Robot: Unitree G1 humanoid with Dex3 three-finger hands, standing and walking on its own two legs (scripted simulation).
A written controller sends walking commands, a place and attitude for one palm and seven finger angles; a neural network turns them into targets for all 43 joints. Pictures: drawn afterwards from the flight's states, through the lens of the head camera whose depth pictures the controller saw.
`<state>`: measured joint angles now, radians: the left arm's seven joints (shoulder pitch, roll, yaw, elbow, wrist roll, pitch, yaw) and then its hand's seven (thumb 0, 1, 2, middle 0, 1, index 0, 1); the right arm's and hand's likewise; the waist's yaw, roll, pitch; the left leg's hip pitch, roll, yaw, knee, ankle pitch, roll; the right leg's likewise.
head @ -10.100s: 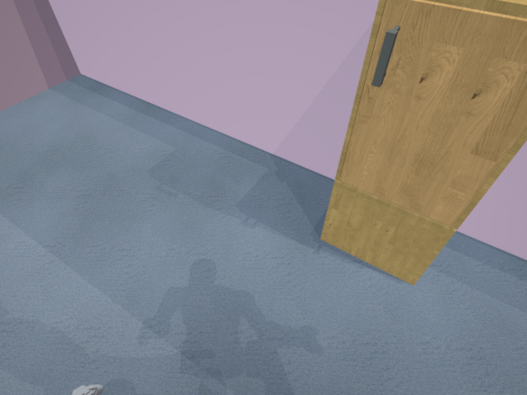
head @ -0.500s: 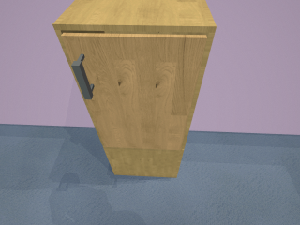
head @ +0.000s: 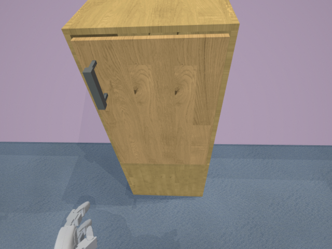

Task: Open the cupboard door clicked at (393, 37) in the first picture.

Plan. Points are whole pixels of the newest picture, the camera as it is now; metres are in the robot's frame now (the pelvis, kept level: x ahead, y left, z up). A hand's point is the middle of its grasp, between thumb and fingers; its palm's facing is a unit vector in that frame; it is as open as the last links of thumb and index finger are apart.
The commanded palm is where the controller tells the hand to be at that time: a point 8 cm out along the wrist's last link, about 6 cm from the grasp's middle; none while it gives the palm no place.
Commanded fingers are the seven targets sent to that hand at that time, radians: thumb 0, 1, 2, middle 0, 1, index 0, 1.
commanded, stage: raise the hand with hooked fingers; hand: left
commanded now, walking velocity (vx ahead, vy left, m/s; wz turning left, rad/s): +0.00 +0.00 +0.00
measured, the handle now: (98, 85) +0.51 +0.22 +0.13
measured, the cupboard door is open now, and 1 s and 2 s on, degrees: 0 0 0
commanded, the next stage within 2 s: move the hooked fingers beside the handle in 1.94 s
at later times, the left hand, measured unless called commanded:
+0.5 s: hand (77, 222) +0.18 +0.21 +0.02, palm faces -0.01 -1.00 -0.07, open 10.0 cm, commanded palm +0.15 +0.27 +0.03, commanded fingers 0.00 0.11 0.56 -0.26 -0.81 -0.26 -0.81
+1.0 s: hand (45, 182) +0.24 +0.27 +0.09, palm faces +0.05 -1.00 -0.08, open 12.9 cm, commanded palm +0.20 +0.32 +0.10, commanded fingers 0.00 -0.48 0.31 -0.30 -1.18 -0.30 -1.18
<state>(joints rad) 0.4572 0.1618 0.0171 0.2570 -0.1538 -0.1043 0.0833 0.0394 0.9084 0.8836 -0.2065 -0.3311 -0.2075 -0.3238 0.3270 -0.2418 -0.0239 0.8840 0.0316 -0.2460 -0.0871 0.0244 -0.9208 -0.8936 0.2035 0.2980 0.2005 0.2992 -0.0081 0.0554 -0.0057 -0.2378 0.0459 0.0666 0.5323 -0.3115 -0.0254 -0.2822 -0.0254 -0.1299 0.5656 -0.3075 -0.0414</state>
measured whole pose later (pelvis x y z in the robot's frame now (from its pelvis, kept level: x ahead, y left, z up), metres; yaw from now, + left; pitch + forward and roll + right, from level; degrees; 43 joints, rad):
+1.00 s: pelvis -0.02 +0.04 -0.01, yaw +0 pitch +2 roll -1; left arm 0.14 0.32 0.29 0.05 -0.29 -0.14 -0.31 0.00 -0.26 0.41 -0.29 -1.05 -0.29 -1.04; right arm 0.25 -0.29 0.04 0.61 0.04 -0.31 -0.09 0.02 -0.90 -0.89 0.20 0.30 0.20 0.30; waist 0.03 0.03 -0.03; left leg -0.36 0.02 0.07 0.70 -0.38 0.03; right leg -0.37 -0.06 -0.12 0.66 -0.32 0.01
